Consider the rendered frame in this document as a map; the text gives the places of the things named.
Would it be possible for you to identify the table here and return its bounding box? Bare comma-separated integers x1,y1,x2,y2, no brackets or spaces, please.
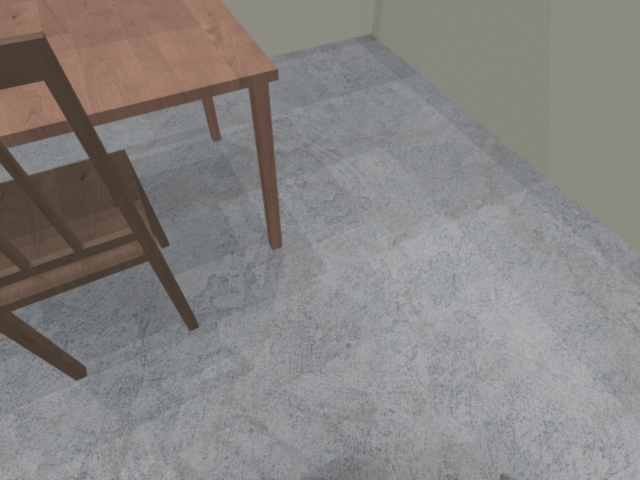
0,0,282,250

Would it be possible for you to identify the chair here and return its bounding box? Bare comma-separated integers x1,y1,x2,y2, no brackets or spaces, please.
0,31,199,381

